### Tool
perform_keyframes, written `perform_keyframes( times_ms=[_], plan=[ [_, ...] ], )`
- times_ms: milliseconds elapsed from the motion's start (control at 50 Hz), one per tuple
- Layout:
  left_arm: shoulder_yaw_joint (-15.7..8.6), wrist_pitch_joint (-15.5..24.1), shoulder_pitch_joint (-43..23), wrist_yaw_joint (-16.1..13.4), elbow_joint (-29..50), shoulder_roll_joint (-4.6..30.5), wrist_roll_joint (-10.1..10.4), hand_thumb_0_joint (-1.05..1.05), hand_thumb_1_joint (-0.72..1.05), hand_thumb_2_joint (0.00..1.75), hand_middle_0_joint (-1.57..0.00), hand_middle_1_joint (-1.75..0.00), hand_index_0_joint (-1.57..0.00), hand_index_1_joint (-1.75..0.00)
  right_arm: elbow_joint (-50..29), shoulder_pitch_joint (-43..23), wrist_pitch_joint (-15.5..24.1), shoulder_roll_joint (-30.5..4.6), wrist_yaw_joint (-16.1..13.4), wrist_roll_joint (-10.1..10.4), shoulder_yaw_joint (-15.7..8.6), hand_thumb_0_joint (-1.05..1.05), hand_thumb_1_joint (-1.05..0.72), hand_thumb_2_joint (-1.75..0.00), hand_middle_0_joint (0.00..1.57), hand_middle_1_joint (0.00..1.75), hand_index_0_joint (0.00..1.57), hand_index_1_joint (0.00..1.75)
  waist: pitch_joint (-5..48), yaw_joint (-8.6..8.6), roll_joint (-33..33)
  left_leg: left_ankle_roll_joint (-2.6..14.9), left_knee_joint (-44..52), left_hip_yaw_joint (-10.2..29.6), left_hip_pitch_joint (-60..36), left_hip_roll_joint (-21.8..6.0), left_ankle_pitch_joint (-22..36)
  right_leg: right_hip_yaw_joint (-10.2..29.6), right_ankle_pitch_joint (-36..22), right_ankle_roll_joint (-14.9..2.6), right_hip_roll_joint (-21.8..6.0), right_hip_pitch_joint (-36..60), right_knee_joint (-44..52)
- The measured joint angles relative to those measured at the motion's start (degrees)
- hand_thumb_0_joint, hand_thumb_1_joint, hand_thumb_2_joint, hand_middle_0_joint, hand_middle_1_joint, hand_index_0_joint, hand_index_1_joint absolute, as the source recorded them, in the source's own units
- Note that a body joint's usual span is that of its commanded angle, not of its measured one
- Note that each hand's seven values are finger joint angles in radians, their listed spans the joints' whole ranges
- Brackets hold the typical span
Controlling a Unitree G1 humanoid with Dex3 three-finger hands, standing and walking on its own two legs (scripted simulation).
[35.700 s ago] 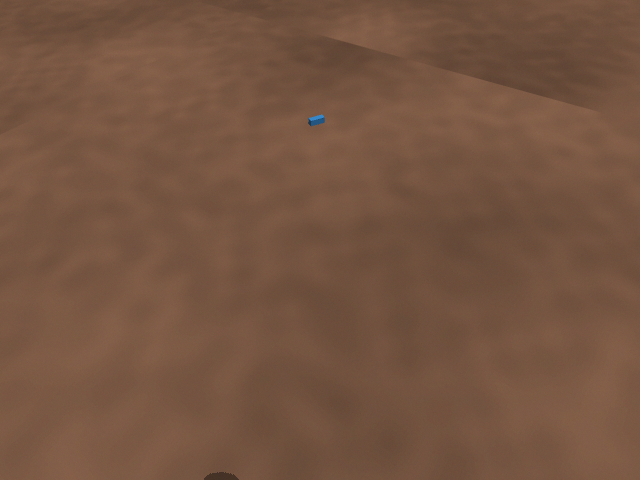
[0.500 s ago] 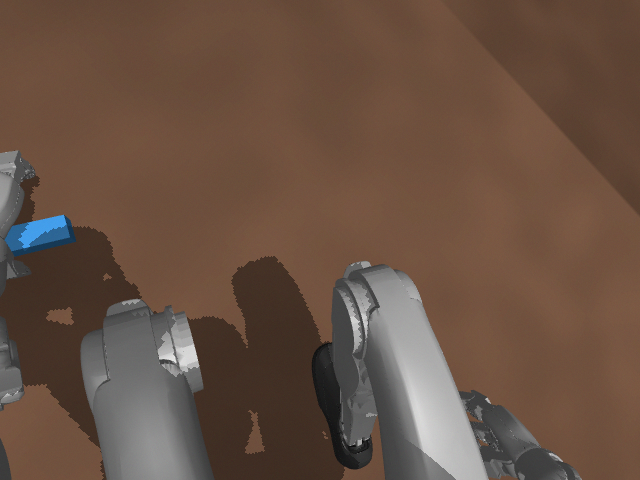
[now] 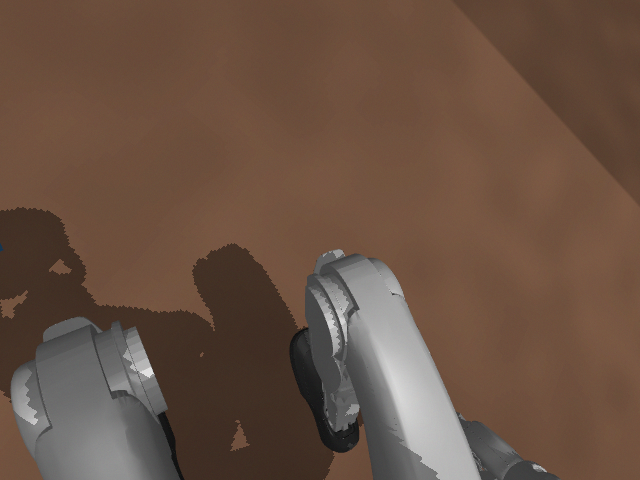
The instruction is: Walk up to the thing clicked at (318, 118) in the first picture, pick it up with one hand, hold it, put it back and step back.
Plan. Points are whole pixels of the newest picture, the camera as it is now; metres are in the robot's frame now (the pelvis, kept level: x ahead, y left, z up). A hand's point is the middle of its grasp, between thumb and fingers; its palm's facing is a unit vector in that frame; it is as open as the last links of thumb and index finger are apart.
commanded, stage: rest palm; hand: left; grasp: from above
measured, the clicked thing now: out of the picture +0.41 +0.35 -0.28
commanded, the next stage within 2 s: close in 0.72 s
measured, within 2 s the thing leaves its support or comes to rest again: neither
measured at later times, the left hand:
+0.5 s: hand out of the picture +0.40 +0.35 -0.25, palm faces -0.43 -0.18 -0.88, open 14.2 cm
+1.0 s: hand out of the picture +0.40 +0.35 -0.26, palm faces -0.43 -0.18 -0.89, open 13.6 cm
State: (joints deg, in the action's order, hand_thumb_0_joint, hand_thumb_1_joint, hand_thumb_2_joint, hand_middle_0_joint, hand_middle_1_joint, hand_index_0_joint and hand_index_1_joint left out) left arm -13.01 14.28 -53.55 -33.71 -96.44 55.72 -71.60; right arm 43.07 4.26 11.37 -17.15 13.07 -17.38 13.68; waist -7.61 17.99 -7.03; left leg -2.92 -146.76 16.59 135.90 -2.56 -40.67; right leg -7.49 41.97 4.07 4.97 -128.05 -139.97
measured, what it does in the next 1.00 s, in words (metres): stands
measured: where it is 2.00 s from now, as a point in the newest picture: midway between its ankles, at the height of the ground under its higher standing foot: (251, 442)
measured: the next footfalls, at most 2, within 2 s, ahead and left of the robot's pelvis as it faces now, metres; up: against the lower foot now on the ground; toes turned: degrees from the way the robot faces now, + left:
none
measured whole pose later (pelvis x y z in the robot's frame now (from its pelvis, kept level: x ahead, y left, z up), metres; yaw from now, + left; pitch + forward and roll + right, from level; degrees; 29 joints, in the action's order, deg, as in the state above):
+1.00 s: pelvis +0.00 +0.01 +0.00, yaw -2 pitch +25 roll -14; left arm -9.0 14.3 -53.3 -39.6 -99.7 56.8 -71.7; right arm 42.7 0.2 15.9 -19.2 16.1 -19.2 17.0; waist -10.0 18.3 -9.5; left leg -2.2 -148.6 19.0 134.5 -2.5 -41.2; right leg -9.3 41.5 4.8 5.8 -125.3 -139.3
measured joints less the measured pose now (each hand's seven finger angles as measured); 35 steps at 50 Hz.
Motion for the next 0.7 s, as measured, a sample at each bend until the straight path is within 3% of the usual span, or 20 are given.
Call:
perform_keyframes(
  times_ms=[320, 540, 700],
  plan=[
    [1.8, 1.4, -0.2, -3.7, -2.0, 0.4, -2.3, 0.00, -0.52, 0.98, -0.12, -0.90, -0.10, -0.93, -0.6, -3.4, 0.8, -1.2, 1.1, -1.2, 0.4, 0.00, -0.89, -0.90, 0.20, 0.30, 0.20, 0.30, 0.1, -0.40, -1.5, 0.22, -0.9, 1.2, -0.7, 0.3, -0.5, -1.0, 0.3, 0.13, 0.2, 1.6, 0.2],
    [3.6, -0.3, -1.1, -4.7, -3.8, 0.6, -1.6, 0.00, -0.52, 0.98, -0.10, -0.94, -0.09, -0.96, -0.7, -3.9, 3.0, -1.7, 2.2, -1.2, 1.1, 0.00, -0.89, -0.90, 0.20, 0.30, 0.20, 0.30, -0.7, 0.17, -1.8, 0.76, -1.3, 1.3, -0.4, 0.3, -0.1, -1.0, -0.2, 0.29, 0.4, 1.7, 0.3],
    [3.2, -0.2, -0.7, -4.5, -3.6, 1.4, -0.4, 0.00, -0.52, 0.97, -0.10, -0.95, -0.09, -0.97, -0.5, -3.5, 4.0, -1.5, 2.6, -1.2, 2.3, 0.00, -0.89, -0.90, 0.20, 0.30, 0.20, 0.30, -1.8, 0.44, -2.2, 0.78, -1.5, 1.6, -0.8, 0.1, -0.4, -1.2, -0.1, 0.64, 0.6, 2.0, 0.4]
  ],
)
